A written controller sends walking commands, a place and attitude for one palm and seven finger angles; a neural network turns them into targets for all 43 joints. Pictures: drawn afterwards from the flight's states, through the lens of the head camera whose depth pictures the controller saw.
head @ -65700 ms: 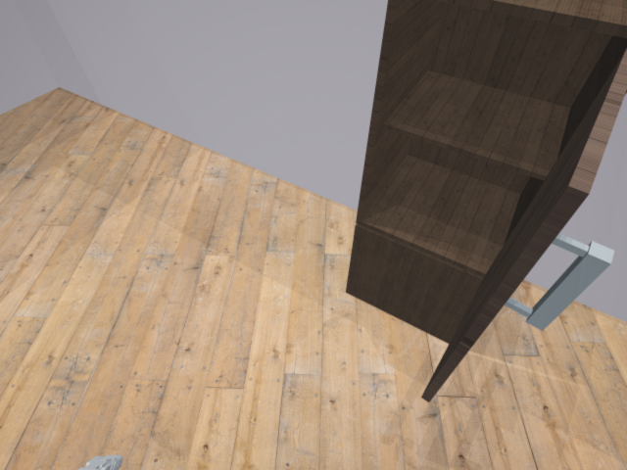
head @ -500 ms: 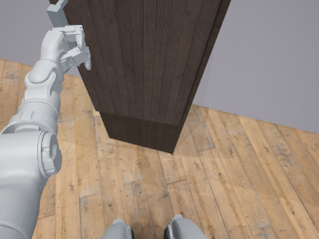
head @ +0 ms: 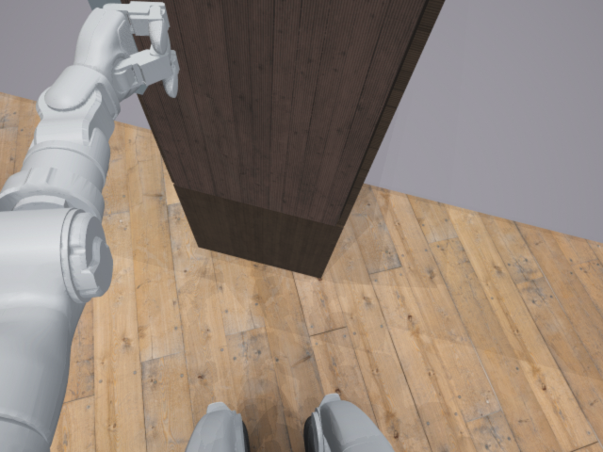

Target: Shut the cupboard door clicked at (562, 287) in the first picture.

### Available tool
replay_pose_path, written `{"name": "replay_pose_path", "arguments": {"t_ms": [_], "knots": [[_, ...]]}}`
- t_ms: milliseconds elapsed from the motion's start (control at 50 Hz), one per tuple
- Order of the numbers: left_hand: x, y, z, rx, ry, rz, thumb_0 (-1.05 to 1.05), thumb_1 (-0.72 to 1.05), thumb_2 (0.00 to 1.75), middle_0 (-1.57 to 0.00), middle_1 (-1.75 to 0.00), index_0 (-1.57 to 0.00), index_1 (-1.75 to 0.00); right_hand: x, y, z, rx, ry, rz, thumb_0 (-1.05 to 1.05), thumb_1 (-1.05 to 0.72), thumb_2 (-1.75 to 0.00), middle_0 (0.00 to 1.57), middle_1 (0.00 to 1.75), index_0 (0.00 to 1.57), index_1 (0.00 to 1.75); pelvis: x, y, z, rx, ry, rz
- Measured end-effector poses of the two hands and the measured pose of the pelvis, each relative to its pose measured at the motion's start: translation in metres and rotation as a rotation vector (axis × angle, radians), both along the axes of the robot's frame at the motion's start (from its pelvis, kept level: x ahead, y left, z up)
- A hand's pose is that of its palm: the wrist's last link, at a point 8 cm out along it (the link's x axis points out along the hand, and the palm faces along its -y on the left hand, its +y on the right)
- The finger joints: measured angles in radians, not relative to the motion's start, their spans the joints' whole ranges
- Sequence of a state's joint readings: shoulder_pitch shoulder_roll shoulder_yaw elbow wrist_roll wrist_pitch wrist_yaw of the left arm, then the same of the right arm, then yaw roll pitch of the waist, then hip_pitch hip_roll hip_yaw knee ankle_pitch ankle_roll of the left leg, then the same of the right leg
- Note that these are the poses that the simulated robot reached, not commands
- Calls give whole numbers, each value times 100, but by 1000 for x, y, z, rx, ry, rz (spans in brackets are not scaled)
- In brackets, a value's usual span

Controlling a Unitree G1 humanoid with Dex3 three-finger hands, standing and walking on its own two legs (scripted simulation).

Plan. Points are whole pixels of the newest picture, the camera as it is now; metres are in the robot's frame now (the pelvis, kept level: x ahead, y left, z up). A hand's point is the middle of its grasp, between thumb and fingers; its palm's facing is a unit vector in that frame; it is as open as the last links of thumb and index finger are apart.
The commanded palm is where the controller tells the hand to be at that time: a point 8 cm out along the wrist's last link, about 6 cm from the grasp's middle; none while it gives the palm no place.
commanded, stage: pull the fist back off the door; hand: left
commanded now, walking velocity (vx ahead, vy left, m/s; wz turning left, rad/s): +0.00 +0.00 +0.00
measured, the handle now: (126, 26) +0.63 +0.14 +0.13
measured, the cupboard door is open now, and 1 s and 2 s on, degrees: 0 0 0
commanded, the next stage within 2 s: draw the hand back to the body in 0.94 s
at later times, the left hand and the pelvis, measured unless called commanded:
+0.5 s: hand (197, 56) +0.57 +0.06 +0.14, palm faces +0.02 -1.00 -0.02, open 3.1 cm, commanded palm +0.52 +0.11 +0.14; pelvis +0.01 -0.01 +0.01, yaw -3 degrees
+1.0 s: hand (183, 115) +0.48 +0.07 +0.14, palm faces +0.00 -1.00 +0.00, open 3.1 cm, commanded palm +0.46 +0.12 +0.14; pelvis +0.02 -0.02 +0.03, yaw +0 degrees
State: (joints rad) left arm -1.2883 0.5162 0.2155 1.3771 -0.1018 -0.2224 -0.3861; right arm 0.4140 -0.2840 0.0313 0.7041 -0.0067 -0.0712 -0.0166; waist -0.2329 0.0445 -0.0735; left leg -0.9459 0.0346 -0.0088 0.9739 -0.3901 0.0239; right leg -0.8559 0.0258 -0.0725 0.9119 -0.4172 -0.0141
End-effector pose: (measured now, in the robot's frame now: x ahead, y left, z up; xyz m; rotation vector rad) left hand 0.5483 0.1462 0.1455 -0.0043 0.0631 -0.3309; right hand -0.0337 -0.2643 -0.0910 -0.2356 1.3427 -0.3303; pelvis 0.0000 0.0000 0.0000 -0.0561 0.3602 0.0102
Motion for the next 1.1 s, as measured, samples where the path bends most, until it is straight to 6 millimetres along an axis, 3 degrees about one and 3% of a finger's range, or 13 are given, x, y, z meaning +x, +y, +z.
{"name": "replay_pose_path", "arguments": {"t_ms": [100,220,340,440,520,640,780,920,1000,1100], "knots": [[0,-2,-1,-13,-9,25,2,90,90,-130,-150,-130,-150,-6,-3,-2,-17,8,17,0,-91,-89,21,30,20,30,-7,0,-4,-6,13,8],[2,-27,-4,-42,-13,344,2,90,90,-130,-150,-130,-150,-13,3,-4,31,7,66,0,-91,-89,21,30,20,30,-11,-2,-9,-3,45,11],[12,-55,-4,20,-37,329,2,90,90,-130,-150,-130,-150,-35,15,-6,87,25,-10,0,-91,-89,21,30,20,30,-10,-4,-8,9,49,-18],[8,-48,-6,19,-25,340,1,90,91,-130,-150,-130,-150,-51,27,-3,145,65,-76,0,-91,-89,20,30,20,30,-1,-7,3,26,21,-51],[-4,-35,-6,35,-41,354,1,90,90,-130,-150,-130,-150,-50,29,2,176,84,-93,0,-91,-89,21,30,20,30,9,-11,13,33,-14,-59],[-30,-27,-7,7,-54,335,2,90,90,-130,-150,-130,-150,-18,11,7,161,48,-51,0,-91,-89,21,30,20,30,20,-15,22,33,-65,-41],[-58,-29,-10,-3,-77,317,2,90,90,-130,-150,-130,-150,56,-18,10,94,-126,28,0,-91,-89,20,30,20,30,26,-16,26,39,-109,-30],[-84,-25,-11,0,-77,319,2,90,90,-130,-150,-130,-150,124,-22,17,88,-303,97,0,-91,-89,20,30,20,29,25,-18,28,49,-152,-25],[-92,-19,-8,3,-80,330,2,90,90,-130,-150,-130,-150,143,-15,18,102,-356,127,0,-91,-89,20,30,20,29,20,-20,28,51,-167,-15],[-92,-19,0,12,-93,315,2,90,90,-130,-150,-130,-150,142,-6,14,124,-361,139,0,-91,-89,20,30,20,30,15,-21,27,50,-168,-5]]}}
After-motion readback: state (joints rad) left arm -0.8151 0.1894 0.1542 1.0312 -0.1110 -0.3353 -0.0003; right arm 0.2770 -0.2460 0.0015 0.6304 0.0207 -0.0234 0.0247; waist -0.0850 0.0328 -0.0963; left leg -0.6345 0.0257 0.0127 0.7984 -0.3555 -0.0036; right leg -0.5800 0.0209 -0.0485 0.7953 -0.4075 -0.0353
